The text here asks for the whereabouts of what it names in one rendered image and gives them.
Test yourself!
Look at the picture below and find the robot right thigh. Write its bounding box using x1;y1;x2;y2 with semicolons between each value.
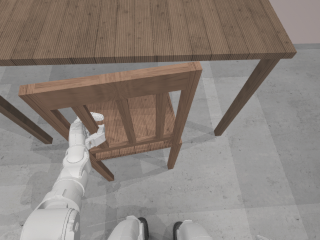
176;223;214;240

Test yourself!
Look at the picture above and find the table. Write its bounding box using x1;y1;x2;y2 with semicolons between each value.
0;0;297;144

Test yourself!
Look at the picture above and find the robot left hand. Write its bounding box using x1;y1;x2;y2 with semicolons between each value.
68;112;106;150

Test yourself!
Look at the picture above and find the left robot upper arm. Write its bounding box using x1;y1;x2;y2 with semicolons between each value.
22;208;81;240

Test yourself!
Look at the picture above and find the chair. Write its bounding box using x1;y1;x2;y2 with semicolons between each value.
18;61;203;182

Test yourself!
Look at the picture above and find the robot left forearm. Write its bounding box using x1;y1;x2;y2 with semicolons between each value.
19;144;92;240

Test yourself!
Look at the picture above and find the right robot shin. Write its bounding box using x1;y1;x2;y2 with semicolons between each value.
180;220;193;227

